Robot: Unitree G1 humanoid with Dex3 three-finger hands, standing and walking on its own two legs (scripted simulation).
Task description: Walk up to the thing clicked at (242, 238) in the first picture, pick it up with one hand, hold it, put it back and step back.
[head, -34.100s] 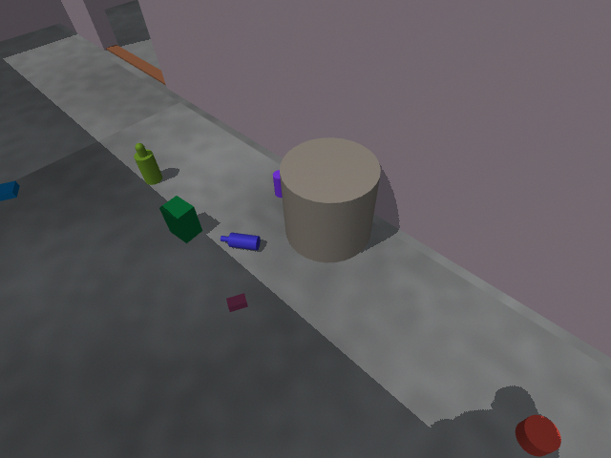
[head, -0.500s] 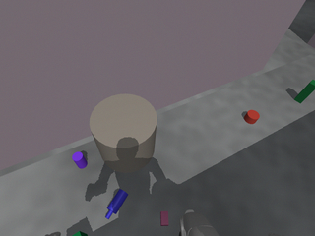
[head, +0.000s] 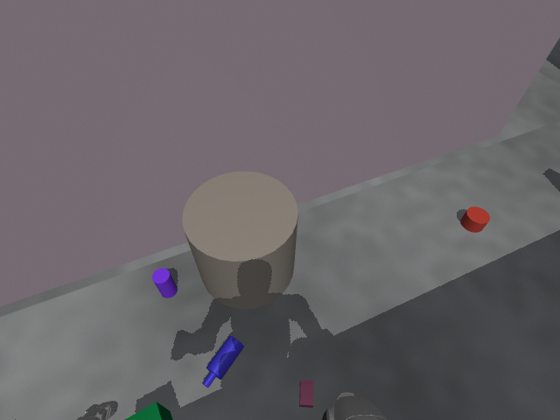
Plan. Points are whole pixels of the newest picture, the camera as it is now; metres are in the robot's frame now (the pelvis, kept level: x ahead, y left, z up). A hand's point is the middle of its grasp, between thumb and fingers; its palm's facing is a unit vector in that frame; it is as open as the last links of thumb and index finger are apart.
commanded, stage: walk up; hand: left
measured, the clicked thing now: (221, 362) +0.39 +0.21 -0.72
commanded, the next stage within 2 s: none
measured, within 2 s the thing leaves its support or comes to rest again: neither
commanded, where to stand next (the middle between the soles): +0.02 -0.02 m, yaw -2 degrees
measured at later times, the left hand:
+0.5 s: hand out of the picture +0.05 +0.24 -0.13, palm faces +0.01 -0.93 -0.35, open 7.4 cm
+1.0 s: hand out of the picture +0.12 +0.22 -0.12, palm faces -0.04 -0.94 -0.33, open 7.3 cm
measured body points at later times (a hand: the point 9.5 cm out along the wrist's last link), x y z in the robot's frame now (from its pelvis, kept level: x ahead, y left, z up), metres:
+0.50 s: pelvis -0.01 -0.02 +0.02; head -0.01 -0.03 +0.47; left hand +0.05 +0.29 -0.10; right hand +0.09 -0.32 -0.11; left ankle -0.02 +0.11 -0.72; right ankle +0.04 -0.15 -0.72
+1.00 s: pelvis +0.01 -0.02 +0.03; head +0.01 -0.03 +0.48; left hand +0.12 +0.27 -0.10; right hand +0.06 -0.33 -0.11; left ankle -0.02 +0.11 -0.72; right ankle +0.04 -0.15 -0.72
